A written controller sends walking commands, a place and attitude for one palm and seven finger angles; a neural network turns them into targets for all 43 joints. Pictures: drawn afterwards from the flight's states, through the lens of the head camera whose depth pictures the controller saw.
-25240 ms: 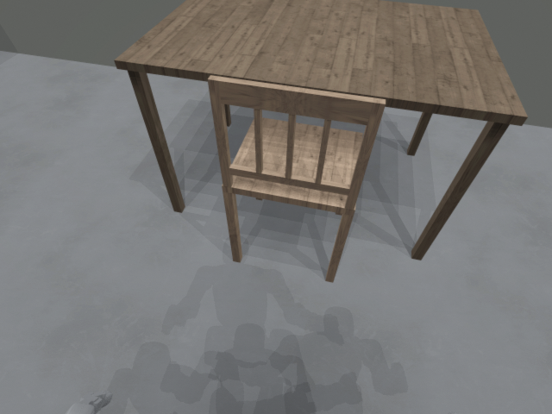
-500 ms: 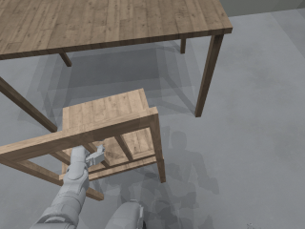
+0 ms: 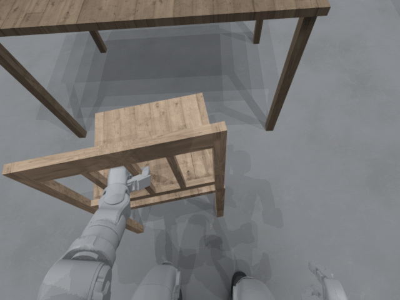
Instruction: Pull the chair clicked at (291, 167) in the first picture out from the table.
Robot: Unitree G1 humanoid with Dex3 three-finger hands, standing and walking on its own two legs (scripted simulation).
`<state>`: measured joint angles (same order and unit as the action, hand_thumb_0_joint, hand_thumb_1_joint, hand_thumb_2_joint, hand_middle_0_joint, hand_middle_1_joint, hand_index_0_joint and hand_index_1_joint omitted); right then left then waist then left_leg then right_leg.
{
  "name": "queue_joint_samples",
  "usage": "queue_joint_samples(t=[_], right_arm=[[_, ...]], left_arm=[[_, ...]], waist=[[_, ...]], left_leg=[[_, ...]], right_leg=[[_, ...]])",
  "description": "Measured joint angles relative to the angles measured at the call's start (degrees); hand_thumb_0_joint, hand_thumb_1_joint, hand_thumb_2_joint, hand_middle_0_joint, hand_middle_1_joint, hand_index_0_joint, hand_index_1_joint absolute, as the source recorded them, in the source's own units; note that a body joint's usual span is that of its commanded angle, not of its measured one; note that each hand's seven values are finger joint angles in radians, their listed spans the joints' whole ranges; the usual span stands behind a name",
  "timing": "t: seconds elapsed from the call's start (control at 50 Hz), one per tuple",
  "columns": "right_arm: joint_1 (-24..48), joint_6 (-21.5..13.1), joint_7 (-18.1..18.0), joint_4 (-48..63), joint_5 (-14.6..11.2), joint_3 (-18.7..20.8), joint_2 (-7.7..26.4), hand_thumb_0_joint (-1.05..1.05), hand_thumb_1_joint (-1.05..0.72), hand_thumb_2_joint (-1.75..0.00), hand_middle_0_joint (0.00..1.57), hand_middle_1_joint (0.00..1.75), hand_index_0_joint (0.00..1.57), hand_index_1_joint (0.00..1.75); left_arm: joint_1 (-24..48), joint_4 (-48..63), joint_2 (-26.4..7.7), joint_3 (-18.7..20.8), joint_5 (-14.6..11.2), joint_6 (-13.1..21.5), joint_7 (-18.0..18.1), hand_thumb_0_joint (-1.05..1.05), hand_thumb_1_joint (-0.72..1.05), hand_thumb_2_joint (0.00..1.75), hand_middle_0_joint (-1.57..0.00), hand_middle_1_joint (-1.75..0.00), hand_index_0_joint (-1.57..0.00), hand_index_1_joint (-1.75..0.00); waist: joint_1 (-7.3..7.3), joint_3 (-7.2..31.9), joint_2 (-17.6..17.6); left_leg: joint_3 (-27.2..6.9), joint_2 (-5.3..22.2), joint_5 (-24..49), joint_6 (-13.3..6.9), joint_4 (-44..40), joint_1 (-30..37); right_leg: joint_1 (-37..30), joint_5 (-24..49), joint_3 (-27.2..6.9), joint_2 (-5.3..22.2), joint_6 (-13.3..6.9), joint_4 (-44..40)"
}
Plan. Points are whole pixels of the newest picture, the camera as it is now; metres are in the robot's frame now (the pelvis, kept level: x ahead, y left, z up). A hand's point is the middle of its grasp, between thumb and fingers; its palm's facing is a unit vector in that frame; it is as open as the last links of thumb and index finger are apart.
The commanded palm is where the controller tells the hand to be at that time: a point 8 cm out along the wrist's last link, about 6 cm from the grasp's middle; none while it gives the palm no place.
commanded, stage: step backward, pulling the chair out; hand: left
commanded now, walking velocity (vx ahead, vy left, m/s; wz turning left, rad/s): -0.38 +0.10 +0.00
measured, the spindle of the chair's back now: (142, 178) +0.38 +0.16 -0.12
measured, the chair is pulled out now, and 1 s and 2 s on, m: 0.32 0.56 0.62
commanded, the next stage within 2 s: stop walking, hand still on the chair in 0.76 s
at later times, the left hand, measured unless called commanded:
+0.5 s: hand (128, 226) +0.25 +0.16 -0.08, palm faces -0.10 -0.98 -0.20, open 5.1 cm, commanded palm +0.25 +0.21 -0.08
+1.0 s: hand out of the picture +0.12 +0.20 -0.08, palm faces -0.15 -0.97 -0.18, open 5.0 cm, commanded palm +0.11 +0.25 -0.07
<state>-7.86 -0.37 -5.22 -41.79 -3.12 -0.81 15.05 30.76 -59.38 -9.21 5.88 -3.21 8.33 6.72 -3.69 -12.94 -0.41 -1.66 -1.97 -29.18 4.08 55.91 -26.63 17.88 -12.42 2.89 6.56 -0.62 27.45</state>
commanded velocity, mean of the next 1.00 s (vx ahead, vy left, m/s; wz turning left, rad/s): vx -0.25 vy -0.12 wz -0.01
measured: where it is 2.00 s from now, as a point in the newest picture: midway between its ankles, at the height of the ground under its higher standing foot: outside the picture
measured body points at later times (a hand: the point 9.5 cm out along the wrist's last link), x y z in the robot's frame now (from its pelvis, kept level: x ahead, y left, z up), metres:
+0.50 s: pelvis -0.11 +0.07 -0.01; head +0.00 +0.03 +0.42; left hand +0.26 +0.21 -0.06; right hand -0.02 -0.15 -0.18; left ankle -0.11 +0.23 -0.71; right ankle -0.05 -0.01 -0.75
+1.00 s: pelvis -0.22 +0.09 -0.01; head -0.13 +0.08 +0.43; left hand +0.12 +0.25 -0.06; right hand -0.16 -0.14 -0.15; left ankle -0.23 +0.24 -0.75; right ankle -0.21 -0.05 -0.75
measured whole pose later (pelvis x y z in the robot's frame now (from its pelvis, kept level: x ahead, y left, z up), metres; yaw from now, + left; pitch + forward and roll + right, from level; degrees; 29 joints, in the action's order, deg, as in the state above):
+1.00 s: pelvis -0.22 +0.09 -0.01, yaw -3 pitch +0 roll -1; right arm -16.9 0.7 -3.6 -39.8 -1.8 0.3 10.1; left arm 24.0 -50.1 -10.1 -3.2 -1.6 9.1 0.9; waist 0.2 -11.8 2.0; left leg 2.9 6.2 -17.6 3.1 30.1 -12.5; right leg 15.5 -15.1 1.5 1.0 -0.4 29.4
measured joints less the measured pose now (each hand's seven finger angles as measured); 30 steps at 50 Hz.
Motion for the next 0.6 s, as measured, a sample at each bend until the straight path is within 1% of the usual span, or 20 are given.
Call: queue_joint_samples(t=[0.08, 0.12, 0.16, 0.18, 0.2, 0.22, 0.24, 0.26, 0.3, 0.32, 0.36, 0.38, 0.4, 0.42, 0.44, 0.46, 0.48, 0.52, 0.56, 0.6], right_arm=[[0.2, 0.7, -0.9, 0.2, -0.1, 0.2, 1.4, 0.01, -0.9, -0.9, 0.2, 0.3, 0.21, 0.3], [0.4, 1.1, -1.5, 0.5, 0.0, 0.5, 2.2, 0.01, -0.9, -0.9, 0.2, 0.3, 0.2, 0.3], [0.4, 1.7, -2.1, 0.9, 0.2, 0.9, 3.0, 0.01, -0.9, -0.9, 0.2, 0.3, 0.2, 0.3], [0.3, 2.0, -2.4, 1.3, 0.2, 1.2, 3.5, 0.01, -0.9, -0.9, 0.2, 0.3, 0.2, 0.3], [0.2, 2.4, -2.5, 1.7, 0.3, 1.7, 3.8, 0.01, -0.9, -0.9, 0.2, 0.3, 0.2, 0.3], [0.4, 2.8, -2.5, 1.9, 0.5, 2.4, 3.0, 0.01, -0.9, -0.9, 0.2, 0.3, 0.2, 0.3], [0.5, 3.1, -2.0, 1.9, 0.6, 2.8, 1.6, 0.01, -0.9, -0.9, 0.2, 0.3, 0.2, 0.3], [0.2, 3.2, -1.2, 2.3, 0.7, 2.8, 0.3, 0.01, -0.91, -0.9, 0.2, 0.3, 0.2, 0.3], [-0.8, 2.8, 0.0, 3.1, 1.8, 2.3, -2.0, 0.01, -0.91, -0.9, 0.2, 0.3, 0.2, 0.3], [-1.4, 2.4, 0.7, 3.4, 2.2, 2.1, -2.9, 0.01, -0.91, -0.9, 0.2, 0.3, 0.2, 0.3], [-2.5, 1.8, 1.8, 3.6, 2.3, 1.7, -4.3, 0.01, -0.9, -0.9, 0.2, 0.3, 0.2, 0.3], [-3.0, 1.7, 2.2, 3.4, 2.3, 1.5, -4.8, 0.01, -0.9, -0.9, 0.2, 0.3, 0.2, 0.3], [-3.3, 1.6, 2.4, 3.1, 2.2, 1.3, -5.1, 0.01, -0.9, -0.9, 0.2, 0.3, 0.2, 0.3], [-2.9, 1.6, 2.5, 2.4, 2.0, 1.1, -4.9, 0.01, -0.9, -0.9, 0.2, 0.3, 0.2, 0.3], [-2.4, 1.7, 2.4, 1.7, 1.8, 1.0, -4.7, 0.01, -0.9, -0.9, 0.2, 0.3, 0.21, 0.3], [-1.9, 1.7, 2.1, 1.0, 1.3, 1.2, -4.7, 0.01, -0.91, -0.9, 0.2, 0.3, 0.21, 0.3], [-1.4, 1.7, 1.8, 0.4, 1.0, 1.2, -4.6, 0.0, -0.91, -0.9, 0.2, 0.3, 0.21, 0.3], [-0.8, 1.2, 1.4, -0.5, 0.8, 1.2, -4.3, 0.0, -0.91, -0.9, 0.2, 0.3, 0.21, 0.3], [-0.7, 0.6, 0.9, -0.9, 1.0, 1.0, -3.6, 0.01, -0.91, -0.9, 0.2, 0.3, 0.21, 0.3], [-1.0, 0.3, 0.5, -0.9, 1.0, 1.1, -2.8, 0.01, -0.91, -0.9, 0.2, 0.3, 0.21, 0.3]], left_arm=[[0.6, 1.7, 1.6, -2.3, 0.5, -1.3, 0.3, 0.04, 0.7, 0.8, -0.31, -1.26, -0.49, -1.45], [1.0, 2.7, 2.2, -3.7, 1.0, -1.8, 0.3, 0.03, 0.7, 0.79, -0.3, -1.27, -0.49, -1.45], [1.4, 3.8, 2.7, -5.5, 1.5, -2.2, 0.0, 0.02, 0.69, 0.79, -0.3, -1.28, -0.49, -1.45], [1.5, 4.4, 3.0, -6.5, 1.5, -2.3, -0.2, 0.02, 0.69, 0.79, -0.3, -1.3, -0.49, -1.45], [1.6, 5.2, 3.2, -7.5, 1.5, -2.3, -0.6, 0.02, 0.69, 0.79, -0.31, -1.31, -0.49, -1.45], [2.0, 5.9, 2.9, -8.6, 1.6, -2.1, -1.0, 0.02, 0.69, 0.79, -0.32, -1.32, -0.49, -1.45], [2.4, 6.2, 2.3, -9.5, 1.9, -1.7, -1.3, 0.02, 0.69, 0.79, -0.32, -1.33, -0.49, -1.45], [2.4, 6.6, 1.9, -9.9, 2.3, -1.3, -1.6, 0.02, 0.7, 0.79, -0.32, -1.33, -0.49, -1.45], [1.0, 8.0, 1.1, -10.0, 2.8, -0.6, -2.1, 0.02, 0.71, 0.79, -0.32, -1.34, -0.49, -1.45], [0.2, 8.3, 1.0, -9.9, 2.9, -0.1, -2.4, 0.02, 0.72, 0.79, -0.32, -1.34, -0.49, -1.45], [-1.1, 8.2, 1.0, -9.4, 2.6, 1.1, -2.9, 0.02, 0.72, 0.8, -0.33, -1.33, -0.49, -1.45], [-1.6, 8.0, 1.1, -9.0, 2.4, 1.7, -3.1, 0.02, 0.72, 0.8, -0.34, -1.33, -0.49, -1.45], [-1.9, 7.6, 1.3, -8.5, 2.2, 2.2, -3.3, 0.02, 0.71, 0.81, -0.35, -1.32, -0.49, -1.45], [-1.9, 6.9, 1.8, -7.8, 1.8, 2.8, -3.3, 0.02, 0.72, 0.82, -0.35, -1.31, -0.49, -1.45], [-1.8, 6.0, 2.2, -7.1, 1.4, 3.3, -3.2, 0.03, 0.72, 0.82, -0.36, -1.3, -0.49, -1.45], [-1.7, 5.1, 2.5, -6.4, 1.1, 3.9, -3.1, 0.03, 0.71, 0.82, -0.36, -1.29, -0.49, -1.45], [-1.6, 4.2, 2.5, -5.9, 1.0, 4.2, -2.9, 0.03, 0.72, 0.82, -0.36, -1.28, -0.49, -1.45], [-1.1, 2.5, 2.4, -5.2, 0.9, 4.3, -2.6, 0.04, 0.72, 0.83, -0.36, -1.28, -0.49, -1.45], [-0.5, 0.9, 2.4, -4.5, 1.2, 4.3, -2.3, 0.04, 0.73, 0.83, -0.35, -1.27, -0.49, -1.45], [-0.4, 0.1, 2.4, -4.4, 1.5, 4.1, -2.0, 0.04, 0.73, 0.82, -0.35, -1.27, -0.49, -1.45]], waist=[[-0.53, 0.0, -0.7], [-0.8, 0.3, -0.8], [-1.14, 0.8, -0.2], [-1.24, 1.1, 0.7], [-1.3, 1.4, 1.6], [-0.99, 1.0, 0.8], [-0.2, 0.3, -0.8], [0.62, -0.2, -2.0], [1.54, -0.5, -2.5], [1.76, -0.5, -2.1], [2.14, -0.5, -0.7], [2.29, -0.4, 0.0], [2.34, -0.6, 1.0], [1.94, -1.7, 3.2], [1.36, -2.7, 5.0], [1.04, -3.0, 5.6], [0.88, -3.0, 5.3], [0.66, -2.4, 3.8], [0.15, -1.4, 2.4], [-0.13, 0.0, 1.3]], left_leg=[[1.0, 2.0, 1.2, 0.1, -8.4, 3.4], [1.8, 3.0, 4.0, 0.1, -14.6, 5.6], [3.2, 4.2, 11.6, 0.0, -23.1, 8.8], [4.0, 5.5, 18.5, -0.4, -27.3, 10.7], [4.4, 6.5, 18.8, 0.1, -29.7, 11.9], [5.1, 6.4, 16.0, 0.5, -29.4, 12.0], [6.0, 5.9, 14.4, 0.5, -28.4, 11.9], [6.7, 5.8, 13.7, 0.3, -27.7, 12.0], [7.4, 6.7, 14.0, 0.1, -27.1, 11.8], [7.5, 7.2, 14.3, 0.0, -26.9, 11.6], [7.6, 8.0, 14.5, 0.1, -26.2, 11.1], [7.7, 8.2, 14.4, 0.2, -25.4, 10.6], [7.5, 8.7, 14.0, 0.4, -24.1, 10.1], [6.6, 9.8, 13.7, 0.3, -22.4, 9.6], [5.7, 10.7, 14.1, -0.3, -19.7, 8.7], [4.3, 9.9, 10.8, -0.6, -15.2, 7.0], [2.9, 8.1, 6.9, -0.9, -9.9, 5.3], [1.5, 4.8, 3.0, -0.8, -1.8, 2.8], [1.3, 3.0, 2.0, -0.4, 1.4, 2.0], [1.6, 2.4, 1.2, -0.4, 0.0, 3.0]], right_leg=[[1.6, 1.6, -0.2, 2.8, 1.6, -0.5], [2.8, 2.5, -0.3, 3.8, 2.6, -0.3], [4.3, 2.9, -0.4, 4.2, 3.7, 0.8], [5.1, 2.7, -0.2, 3.8, 4.4, 1.9], [6.1, 2.4, 0.1, 3.2, 4.9, 3.4], [7.2, 2.2, -0.6, 3.5, 4.6, 5.1], [7.9, 0.7, -2.0, 3.3, 3.6, 7.0], [8.2, -1.5, -2.7, 2.3, 2.8, 8.8], [8.4, -7.3, -1.7, -0.5, 1.7, 13.0], [8.0, -9.0, -0.7, -1.9, 1.2, 14.1], [5.7, -8.8, 1.0, -4.4, 0.5, 12.8], [3.8, -7.3, 1.4, -5.3, 0.3, 10.3], [2.2, -3.3, 1.5, -6.3, -0.7, 7.2], [0.9, -0.9, 2.2, -7.5, -1.9, 5.5], [-0.2, 0.1, 2.9, -8.4, -2.7, 4.1], [-0.3, 0.6, 2.8, -8.6, -3.1, 3.3], [0.0, 1.0, 2.3, -8.1, -3.1, 2.9], [1.0, 2.4, 1.2, -6.9, -2.8, 1.8], [1.9, 4.2, 0.7, -5.9, -2.7, 0.4], [3.3, 5.9, 0.3, -5.2, -2.5, -0.6]])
